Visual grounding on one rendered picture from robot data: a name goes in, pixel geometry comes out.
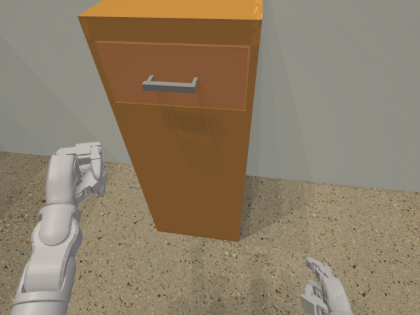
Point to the robot right hand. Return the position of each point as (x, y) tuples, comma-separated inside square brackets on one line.
[(329, 297)]

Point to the cabinet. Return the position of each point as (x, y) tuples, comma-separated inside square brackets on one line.
[(190, 161)]

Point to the robot left hand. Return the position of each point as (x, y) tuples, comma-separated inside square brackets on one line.
[(64, 173)]

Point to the robot left forearm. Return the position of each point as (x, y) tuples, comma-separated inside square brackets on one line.
[(46, 283)]

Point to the handle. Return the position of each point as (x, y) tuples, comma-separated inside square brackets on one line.
[(173, 87)]

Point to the drawer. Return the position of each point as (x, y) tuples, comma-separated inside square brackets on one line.
[(221, 70)]

